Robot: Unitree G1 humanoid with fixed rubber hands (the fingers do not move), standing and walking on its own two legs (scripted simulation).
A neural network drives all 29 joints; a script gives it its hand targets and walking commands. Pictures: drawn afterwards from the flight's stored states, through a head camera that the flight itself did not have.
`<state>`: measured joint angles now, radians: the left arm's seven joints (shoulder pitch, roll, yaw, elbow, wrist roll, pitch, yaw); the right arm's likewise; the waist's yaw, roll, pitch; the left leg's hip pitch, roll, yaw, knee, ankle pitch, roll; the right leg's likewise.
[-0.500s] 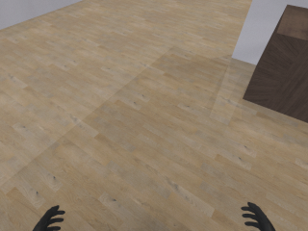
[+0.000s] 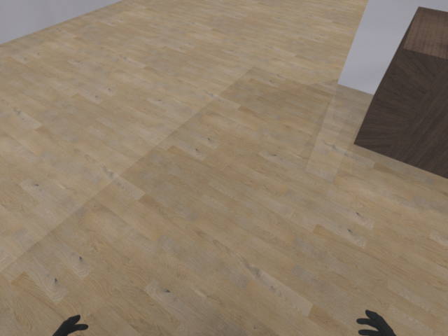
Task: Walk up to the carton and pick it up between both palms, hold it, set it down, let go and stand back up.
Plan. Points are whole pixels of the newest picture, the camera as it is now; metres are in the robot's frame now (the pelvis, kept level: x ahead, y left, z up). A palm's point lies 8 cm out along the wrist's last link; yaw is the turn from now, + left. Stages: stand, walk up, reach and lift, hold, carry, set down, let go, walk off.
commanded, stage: stand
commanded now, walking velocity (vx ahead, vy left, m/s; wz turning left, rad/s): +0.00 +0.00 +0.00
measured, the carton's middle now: out of the picture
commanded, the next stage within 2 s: walk up in 0.16 s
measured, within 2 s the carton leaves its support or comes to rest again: neither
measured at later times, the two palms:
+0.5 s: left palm out of the picture +0.13 +0.29 -0.09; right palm out of the picture +0.08 -0.35 -0.09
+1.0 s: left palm (163, 248) +0.30 +0.14 -0.09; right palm out of the picture +0.21 -0.51 -0.07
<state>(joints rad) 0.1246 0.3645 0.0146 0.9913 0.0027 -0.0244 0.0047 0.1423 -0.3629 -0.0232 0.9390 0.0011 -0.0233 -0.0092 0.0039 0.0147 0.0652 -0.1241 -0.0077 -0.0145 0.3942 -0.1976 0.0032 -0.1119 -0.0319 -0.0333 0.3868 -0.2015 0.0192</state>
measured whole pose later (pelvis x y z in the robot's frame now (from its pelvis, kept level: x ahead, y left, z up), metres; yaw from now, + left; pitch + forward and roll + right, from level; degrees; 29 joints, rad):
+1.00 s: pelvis +0.15 -0.17 -0.03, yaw -15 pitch -5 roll -1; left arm 0.35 0.48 0.08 0.62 0.03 0.01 -0.08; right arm 0.33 -0.46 -0.05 0.53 -0.03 -0.03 0.02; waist 0.07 0.01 0.04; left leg -0.49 0.08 0.10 0.86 -0.38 0.02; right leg -0.22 0.00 -0.09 0.69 -0.40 -0.05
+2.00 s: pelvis +0.50 -0.47 -0.04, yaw -31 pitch -6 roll +1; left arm 0.36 0.50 0.08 0.55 0.01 0.03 -0.06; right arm 0.37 -0.49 -0.07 0.50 -0.03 -0.06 -0.04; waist 0.00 -0.08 0.08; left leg -0.38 0.05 0.13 0.79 -0.32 0.04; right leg -0.42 0.01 0.07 1.26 -0.50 -0.01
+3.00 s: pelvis +0.70 -0.86 -0.06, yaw -32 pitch -6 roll -1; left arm 0.31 0.54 0.11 0.46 0.02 0.02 -0.08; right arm 0.43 -0.56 -0.09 0.49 -0.02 -0.03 -0.04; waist -0.03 0.00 0.09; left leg -0.27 0.18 -0.03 0.99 -0.60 0.02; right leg -0.45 -0.06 -0.06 0.88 -0.31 0.00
